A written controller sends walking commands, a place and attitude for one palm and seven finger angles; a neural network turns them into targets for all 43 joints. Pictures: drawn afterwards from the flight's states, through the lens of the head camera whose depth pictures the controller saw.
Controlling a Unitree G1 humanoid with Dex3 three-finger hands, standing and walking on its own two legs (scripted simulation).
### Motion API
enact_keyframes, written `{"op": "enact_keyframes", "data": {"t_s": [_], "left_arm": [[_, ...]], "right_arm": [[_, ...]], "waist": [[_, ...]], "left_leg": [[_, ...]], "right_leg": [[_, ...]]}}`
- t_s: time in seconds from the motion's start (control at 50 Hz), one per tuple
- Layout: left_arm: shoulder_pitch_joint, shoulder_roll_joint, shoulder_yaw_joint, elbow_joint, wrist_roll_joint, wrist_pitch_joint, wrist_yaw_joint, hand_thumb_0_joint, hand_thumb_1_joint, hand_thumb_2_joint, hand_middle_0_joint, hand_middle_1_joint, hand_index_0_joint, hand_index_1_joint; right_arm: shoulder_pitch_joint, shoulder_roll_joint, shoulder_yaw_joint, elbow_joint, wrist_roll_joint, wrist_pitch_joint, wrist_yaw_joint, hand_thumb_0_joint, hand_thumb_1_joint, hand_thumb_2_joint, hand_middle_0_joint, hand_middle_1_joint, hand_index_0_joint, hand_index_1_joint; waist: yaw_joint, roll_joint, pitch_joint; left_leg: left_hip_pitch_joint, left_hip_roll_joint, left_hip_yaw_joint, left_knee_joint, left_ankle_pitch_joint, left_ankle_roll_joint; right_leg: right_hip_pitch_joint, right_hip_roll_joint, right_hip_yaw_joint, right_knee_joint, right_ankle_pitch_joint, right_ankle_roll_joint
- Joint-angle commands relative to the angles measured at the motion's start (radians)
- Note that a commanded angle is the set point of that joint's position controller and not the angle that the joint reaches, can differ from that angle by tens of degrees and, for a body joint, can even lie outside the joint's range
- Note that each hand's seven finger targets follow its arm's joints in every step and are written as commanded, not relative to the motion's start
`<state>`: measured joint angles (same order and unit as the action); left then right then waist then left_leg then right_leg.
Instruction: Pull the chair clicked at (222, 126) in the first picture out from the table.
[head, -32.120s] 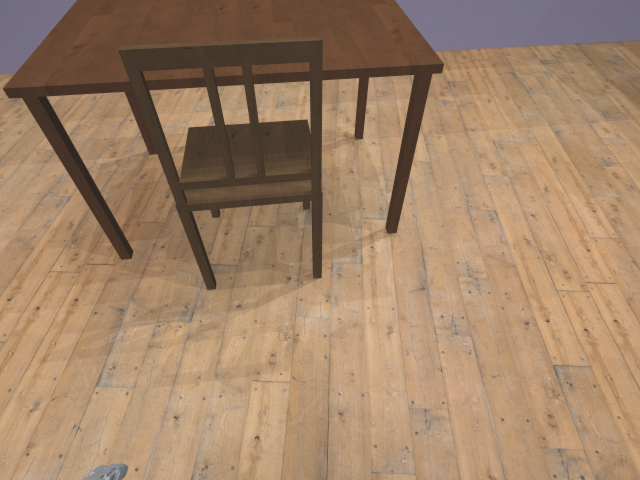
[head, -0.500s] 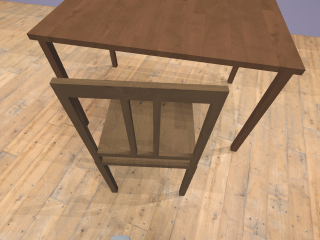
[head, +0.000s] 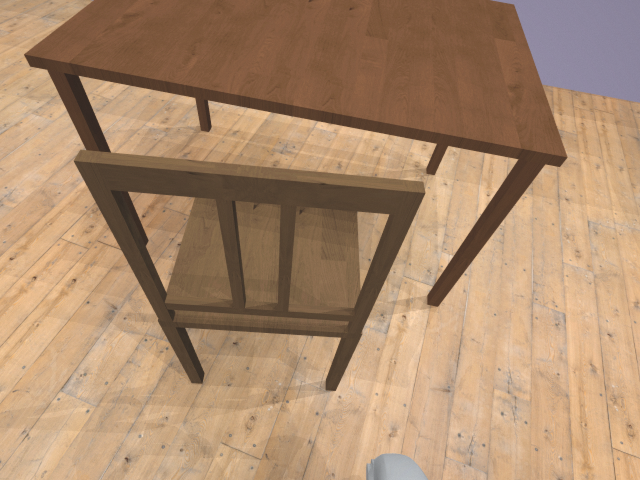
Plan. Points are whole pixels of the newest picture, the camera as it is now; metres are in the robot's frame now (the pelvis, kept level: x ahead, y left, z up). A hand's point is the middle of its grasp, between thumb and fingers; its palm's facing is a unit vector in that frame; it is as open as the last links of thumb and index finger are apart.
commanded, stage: come to a stop and stand still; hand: left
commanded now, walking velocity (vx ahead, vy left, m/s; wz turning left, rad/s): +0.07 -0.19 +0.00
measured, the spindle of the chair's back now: (233, 259) +0.44 +0.17 -0.09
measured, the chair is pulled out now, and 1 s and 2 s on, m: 0.21 0.21 0.21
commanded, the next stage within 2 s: look again from close up in 1.48 s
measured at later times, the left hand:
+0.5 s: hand out of the picture +0.02 +0.11 -0.18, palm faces +0.02 -0.98 -0.21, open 7.3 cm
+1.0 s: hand out of the picture +0.04 +0.12 -0.17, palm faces -0.02 -0.97 -0.25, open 7.4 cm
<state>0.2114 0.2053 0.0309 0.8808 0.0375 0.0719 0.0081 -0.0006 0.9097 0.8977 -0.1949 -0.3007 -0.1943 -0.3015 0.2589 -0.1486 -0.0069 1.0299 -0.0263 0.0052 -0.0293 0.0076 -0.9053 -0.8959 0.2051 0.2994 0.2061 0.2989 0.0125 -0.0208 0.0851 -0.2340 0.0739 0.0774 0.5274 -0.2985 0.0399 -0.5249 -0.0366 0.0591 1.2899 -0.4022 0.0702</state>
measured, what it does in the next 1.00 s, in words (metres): steps on the spot: right foot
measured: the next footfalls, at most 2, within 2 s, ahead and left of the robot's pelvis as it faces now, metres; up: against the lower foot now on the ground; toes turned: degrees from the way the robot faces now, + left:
right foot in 0.20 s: +0.03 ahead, -0.23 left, +0.00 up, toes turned -5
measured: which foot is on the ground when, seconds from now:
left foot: down 0.00-1.00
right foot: up 0.00-0.18, down 0.20-1.00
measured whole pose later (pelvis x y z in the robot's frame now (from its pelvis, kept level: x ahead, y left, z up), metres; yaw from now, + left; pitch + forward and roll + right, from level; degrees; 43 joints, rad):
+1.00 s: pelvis +0.00 -0.07 -0.01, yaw -2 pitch +0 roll +1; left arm 0.27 0.19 -0.01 1.01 0.02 0.01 0.03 0.00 0.91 0.90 -0.20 -0.30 -0.20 -0.30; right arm 0.25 -0.20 0.00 1.00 -0.01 0.00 0.00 0.01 -0.92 -0.90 0.20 0.30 0.20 0.30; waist 0.00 0.02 0.03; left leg -0.22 0.01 0.10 0.51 -0.28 0.01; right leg -0.24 -0.09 -0.02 0.53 -0.29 0.06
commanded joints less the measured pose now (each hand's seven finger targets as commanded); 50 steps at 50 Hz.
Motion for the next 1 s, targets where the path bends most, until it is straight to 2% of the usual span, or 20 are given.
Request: {"op": "enact_keyframes", "data": {"t_s": [0.0, 0.04, 0.1, 0.12, 0.14, 0.16, 0.18, 0.22, 0.26, 0.32, 0.36, 0.4, 0.48, 0.5, 0.52, 0.54, 0.6, 0.64, 0.68, 0.98], "left_arm": [[0.032, 0.033, -0.001, -0.033, -0.004, -0.006, -0.007, 0.000, 0.900, 0.900, -0.200, -0.300, -0.200, -0.300], [-0.007, 0.029, -0.003, -0.039, -0.009, -0.016, -0.012, 0.000, 0.900, 0.900, -0.200, -0.300, -0.200, -0.300], [0.091, 0.021, -0.007, 0.013, -0.020, -0.048, -0.006, 0.000, 0.900, 0.900, -0.200, -0.300, -0.200, -0.300], [0.142, 0.040, -0.004, 0.047, -0.020, -0.064, -0.001, 0.000, 0.900, 0.900, -0.200, -0.300, -0.200, -0.300], [0.178, 0.075, -0.006, 0.078, -0.022, -0.085, 0.008, 0.000, 0.900, 0.900, -0.200, -0.300, -0.200, -0.300], [0.176, 0.128, -0.004, 0.086, -0.021, -0.093, 0.018, 0.000, 0.900, 0.900, -0.200, -0.300, -0.200, -0.300], [0.166, 0.166, -0.006, 0.082, -0.015, -0.090, 0.018, 0.000, 0.900, 0.900, -0.200, -0.300, -0.200, -0.300], [0.085, 0.160, -0.003, 0.085, -0.015, -0.089, 0.023, 0.000, 0.900, 0.900, -0.200, -0.300, -0.200, -0.300], [0.054, 0.142, -0.002, 0.081, -0.010, -0.079, 0.028, 0.000, 0.900, 0.900, -0.200, -0.300, -0.200, -0.300], [0.074, 0.147, 0.006, 0.074, -0.025, -0.074, 0.033, 0.000, 0.900, 0.900, -0.200, -0.300, -0.200, -0.300], [0.097, 0.111, 0.000, 0.065, -0.032, -0.068, 0.036, 0.000, 0.900, 0.900, -0.200, -0.300, -0.200, -0.300], [0.103, 0.085, -0.004, 0.072, -0.029, -0.059, 0.039, 0.000, 0.900, 0.900, -0.200, -0.300, -0.200, -0.300], [0.130, 0.082, -0.006, 0.086, -0.025, -0.059, 0.042, 0.000, 0.900, 0.900, -0.200, -0.300, -0.200, -0.300], [0.194, 0.107, 0.000, 0.146, -0.019, -0.085, 0.071, 0.000, 0.900, 0.900, -0.200, -0.300, -0.200, -0.300], [0.126, 0.180, 0.015, 0.078, -0.016, -0.096, 0.060, 0.000, 0.900, 0.900, -0.200, -0.300, -0.200, -0.300], [0.073, 0.168, 0.014, 0.066, -0.016, -0.095, 0.052, 0.000, 0.900, 0.900, -0.200, -0.300, -0.200, -0.300], [0.062, 0.100, 0.003, 0.041, -0.013, -0.071, 0.040, 0.000, 0.900, 0.900, -0.200, -0.300, -0.200, -0.300], [0.104, 0.073, -0.009, 0.058, -0.014, -0.071, 0.036, 0.000, 0.900, 0.900, -0.200, -0.300, -0.200, -0.300], [0.093, 0.084, -0.012, 0.062, -0.014, -0.073, 0.030, 0.000, 0.900, 0.900, -0.200, -0.300, -0.200, -0.300], [0.088, 0.109, -0.016, 0.098, -0.021, -0.084, 0.028, 0.000, 0.900, 0.900, -0.200, -0.300, -0.200, -0.300]], "right_arm": [[0.065, -0.203, -0.067, -0.054, -0.004, -0.012, -0.001, 0.000, -0.900, -0.900, 0.200, 0.300, 0.200, 0.300], [0.060, -0.214, -0.077, -0.059, -0.007, -0.006, -0.001, 0.000, -0.900, -0.900, 0.200, 0.300, 0.200, 0.300], [0.019, -0.205, -0.069, -0.063, 0.000, -0.001, -0.001, 0.000, -0.900, -0.900, 0.200, 0.300, 0.200, 0.300], [0.036, -0.176, -0.064, -0.053, 0.007, -0.001, 0.002, 0.000, -0.900, -0.900, 0.200, 0.300, 0.200, 0.300], [0.066, -0.116, -0.048, -0.044, 0.018, -0.005, 0.005, 0.000, -0.900, -0.900, 0.200, 0.300, 0.200, 0.300], [0.087, -0.050, -0.032, -0.044, 0.021, -0.002, 0.008, 0.000, -0.900, -0.900, 0.200, 0.300, 0.200, 0.300], [0.089, -0.033, -0.023, -0.045, 0.023, 0.004, 0.009, 0.000, -0.900, -0.900, 0.200, 0.300, 0.200, 0.300], [0.064, -0.074, -0.027, -0.034, 0.021, 0.031, 0.007, 0.000, -0.900, -0.900, 0.200, 0.300, 0.200, 0.300], [0.083, -0.075, -0.025, -0.010, 0.020, 0.021, 0.009, 0.000, -0.900, -0.900, 0.200, 0.300, 0.200, 0.300], [0.106, -0.084, -0.015, 0.007, 0.027, 0.005, 0.010, 0.000, -0.900, -0.900, 0.200, 0.300, 0.200, 0.300], [0.078, -0.117, -0.018, -0.005, 0.024, -0.003, 0.004, 0.000, -0.900, -0.900, 0.200, 0.300, 0.200, 0.300], [0.061, -0.123, -0.018, -0.008, 0.024, -0.007, 0.002, 0.000, -0.900, -0.900, 0.200, 0.300, 0.200, 0.300], [0.050, -0.116, -0.020, -0.023, 0.025, -0.003, 0.004, 0.000, -0.900, -0.900, 0.200, 0.300, 0.200, 0.300], [-0.056, -0.156, -0.029, -0.105, 0.028, -0.027, 0.013, 0.000, -0.900, -0.900, 0.200, 0.300, 0.200, 0.300], [0.031, -0.118, -0.034, -0.127, 0.019, -0.010, 0.024, 0.000, -0.900, -0.900, 0.200, 0.300, 0.200, 0.300], [0.054, -0.107, -0.028, -0.124, 0.015, -0.004, 0.027, 0.000, -0.900, -0.900, 0.200, 0.300, 0.200, 0.300], [0.061, -0.152, -0.031, -0.134, 0.006, -0.012, 0.030, 0.000, -0.900, -0.900, 0.200, 0.300, 0.200, 0.300], [0.018, -0.162, -0.027, -0.151, 0.011, -0.012, 0.025, 0.000, -0.900, -0.900, 0.200, 0.300, 0.200, 0.300], [0.020, -0.156, -0.023, -0.152, 0.010, -0.012, 0.026, 0.000, -0.900, -0.900, 0.200, 0.300, 0.200, 0.300], [0.029, -0.150, -0.009, -0.057, 0.013, -0.030, 0.019, 0.000, -0.900, -0.900, 0.200, 0.300, 0.200, 0.300]], "waist": [[-0.037, 0.240, -0.032], [-0.056, 0.262, -0.047], [-0.009, 0.230, -0.121], [0.005, 0.143, -0.147], [0.004, 0.009, -0.159], [-0.012, -0.119, -0.163], [-0.024, -0.109, -0.150], [-0.017, -0.380, -0.009], [-0.037, -0.234, 0.030], [-0.025, -0.091, -0.056], [0.002, 0.011, -0.086], [0.008, 0.114, -0.071], [0.013, 0.034, -0.078], [0.031, 0.064, -0.077], [-0.022, -0.017, -0.140], [-0.038, -0.056, -0.126], [-0.025, 0.164, -0.050], [0.005, 0.085, -0.018], [-0.005, 0.004, 0.010], [-0.008, 0.016, -0.065]], "left_leg": [[0.039, 0.183, -0.138, -0.184, 0.343, 0.129], [0.050, 0.201, -0.161, -0.174, 0.285, 0.125], [0.027, 0.164, -0.136, -0.057, 0.228, 0.067], [0.008, 0.105, -0.095, 0.020, 0.183, 0.023], [-0.054, 0.057, -0.066, 0.092, 0.070, -0.014], [-0.152, -0.008, -0.013, 0.137, -0.151, -0.047], [-0.124, -0.038, -0.025, 0.193, -0.230, -0.052], [-0.116, -0.026, -0.031, 0.246, -0.213, -0.057], [-0.075, -0.034, -0.021, 0.182, -0.130, -0.055], [0.038, -0.041, -0.015, -0.083, 0.109, -0.052], [0.097, 0.019, -0.053, -0.096, 0.378, -0.029], [0.071, 0.052, -0.106, -0.095, 0.458, 0.012], [0.057, 0.039, -0.097, -0.090, 0.347, 0.006], [0.014, 0.056, -0.059, 0.117, 0.358, -0.032], [-0.043, -0.021, -0.037, 0.075, 0.024, -0.039], [-0.022, -0.024, -0.036, 0.019, -0.024, -0.038], [-0.057, 0.067, -0.164, -0.123, 0.083, 0.017], [-0.126, 0.063, -0.169, -0.151, 0.007, 0.032], [-0.125, 0.027, -0.128, -0.141, -0.033, 0.011], [0.047, 0.030, -0.067, -0.126, 0.221, -0.013]], "right_leg": [[0.022, -0.009, -0.121, -0.259, -0.014, 0.013], [0.067, -0.022, -0.124, -0.420, -0.038, 0.001], [0.280, 0.000, -0.155, -0.751, 0.065, -0.025], [0.376, -0.003, -0.153, -0.890, 0.165, -0.024], [0.475, -0.080, -0.076, -0.940, 0.299, -0.035], [0.531, -0.225, 0.077, -0.959, 0.543, -0.073], [0.462, -0.287, 0.092, -0.968, 0.660, -0.093], [0.283, -0.260, 0.120, -1.036, 0.453, -0.138], [0.259, -0.251, 0.059, -0.982, 0.491, -0.179], [0.321, -0.204, 0.000, -0.815, 0.639, -0.152], [0.296, -0.139, -0.032, -0.764, 0.524, -0.121], [0.287, -0.105, -0.049, -0.769, 0.341, -0.085], [0.299, -0.113, -0.031, -0.805, 0.323, -0.089], [0.302, -0.162, 0.021, -0.833, 0.604, -0.094], [0.322, -0.218, 0.072, -0.840, 0.358, -0.133], [0.265, -0.205, 0.053, -0.841, 0.170, -0.144], [0.211, -0.037, -0.106, -0.719, 0.003, -0.080], [0.271, -0.029, -0.103, -0.753, 0.046, -0.078], [0.254, -0.053, -0.062, -0.797, 0.058, -0.085], [0.285, -0.080, -0.043, -0.835, 0.278, -0.069]]}}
